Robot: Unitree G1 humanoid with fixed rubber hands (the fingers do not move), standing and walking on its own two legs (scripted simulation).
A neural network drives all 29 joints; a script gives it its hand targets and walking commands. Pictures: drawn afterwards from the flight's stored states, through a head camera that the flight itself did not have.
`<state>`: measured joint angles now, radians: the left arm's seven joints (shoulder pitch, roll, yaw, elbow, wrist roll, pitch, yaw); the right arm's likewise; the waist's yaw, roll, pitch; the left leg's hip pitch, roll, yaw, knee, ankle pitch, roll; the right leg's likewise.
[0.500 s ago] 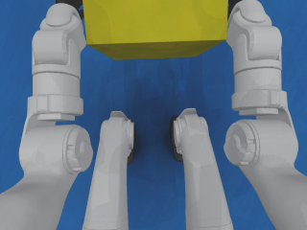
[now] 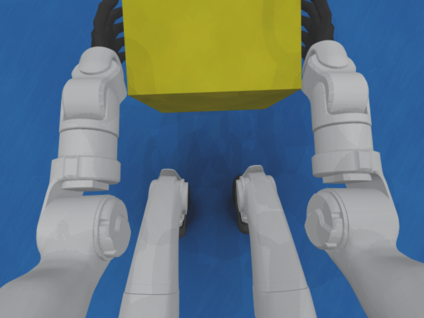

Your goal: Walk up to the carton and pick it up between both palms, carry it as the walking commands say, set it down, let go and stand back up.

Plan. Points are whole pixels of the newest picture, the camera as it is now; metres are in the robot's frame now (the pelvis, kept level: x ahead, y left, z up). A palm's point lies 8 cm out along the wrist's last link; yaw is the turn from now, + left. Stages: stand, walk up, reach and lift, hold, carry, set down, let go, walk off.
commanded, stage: reach and lift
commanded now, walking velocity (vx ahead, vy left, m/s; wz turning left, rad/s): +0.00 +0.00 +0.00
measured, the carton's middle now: (211, 41) +0.55 +0.00 -0.10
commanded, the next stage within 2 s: none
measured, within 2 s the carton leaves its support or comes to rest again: neither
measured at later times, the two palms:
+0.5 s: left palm (84, 49) +0.49 +0.15 +0.01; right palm (341, 38) +0.49 -0.16 +0.02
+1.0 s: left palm (45, 40) +0.46 +0.15 +0.08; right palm (382, 27) +0.47 -0.16 +0.09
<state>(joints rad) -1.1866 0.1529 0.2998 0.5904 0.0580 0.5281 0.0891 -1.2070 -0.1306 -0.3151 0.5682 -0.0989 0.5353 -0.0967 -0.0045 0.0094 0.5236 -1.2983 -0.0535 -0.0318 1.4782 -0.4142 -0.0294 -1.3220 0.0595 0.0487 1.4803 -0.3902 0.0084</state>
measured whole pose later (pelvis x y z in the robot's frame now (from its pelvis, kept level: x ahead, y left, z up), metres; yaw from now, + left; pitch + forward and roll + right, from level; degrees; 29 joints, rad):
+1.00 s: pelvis +0.03 +0.00 +0.12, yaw +0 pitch +1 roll +1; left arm -0.84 0.04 0.28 0.49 0.09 0.49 0.08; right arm -0.86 -0.03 -0.29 0.47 -0.14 0.50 -0.07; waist 0.00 0.01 0.52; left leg -0.67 -0.04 -0.05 0.92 -0.27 -0.02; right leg -0.69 0.05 0.06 0.92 -0.25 0.00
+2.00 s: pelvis +0.13 +0.01 +0.18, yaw +0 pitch -7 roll +0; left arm -0.28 -0.09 0.20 0.27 0.20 0.76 0.01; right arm -0.30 0.10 -0.20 0.26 -0.20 0.76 -0.02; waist -0.01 0.01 0.04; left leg -0.12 -0.03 -0.06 0.48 -0.24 0.00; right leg -0.14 0.03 0.06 0.49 -0.23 0.00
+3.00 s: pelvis +0.12 +0.00 +0.18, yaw +0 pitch -8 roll +0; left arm -0.22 -0.09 0.17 0.22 0.20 0.78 0.00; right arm -0.23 0.13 -0.19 0.21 -0.21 0.77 -0.02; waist -0.01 0.01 0.04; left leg -0.12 -0.03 -0.07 0.49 -0.24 0.00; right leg -0.13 0.03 0.06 0.49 -0.22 -0.01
